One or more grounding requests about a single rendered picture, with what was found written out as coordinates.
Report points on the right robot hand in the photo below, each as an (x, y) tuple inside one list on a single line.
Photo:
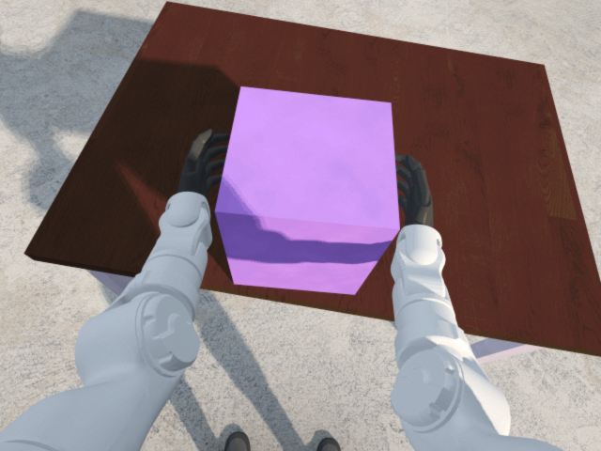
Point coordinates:
[(417, 205)]

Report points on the robot right forearm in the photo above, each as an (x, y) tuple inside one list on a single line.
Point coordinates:
[(423, 312)]

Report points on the right robot upper arm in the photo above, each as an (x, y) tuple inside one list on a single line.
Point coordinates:
[(445, 405)]

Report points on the left robot foot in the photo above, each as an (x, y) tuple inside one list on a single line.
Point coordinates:
[(237, 441)]

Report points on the left robot upper arm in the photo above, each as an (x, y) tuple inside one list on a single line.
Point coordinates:
[(130, 360)]

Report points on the robot left forearm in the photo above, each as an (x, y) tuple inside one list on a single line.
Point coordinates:
[(177, 263)]

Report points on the left robot hand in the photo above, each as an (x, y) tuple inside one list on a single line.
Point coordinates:
[(196, 170)]

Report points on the table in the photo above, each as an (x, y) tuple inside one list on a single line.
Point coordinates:
[(519, 265)]

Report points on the carton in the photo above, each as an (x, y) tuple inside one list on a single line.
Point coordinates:
[(308, 197)]

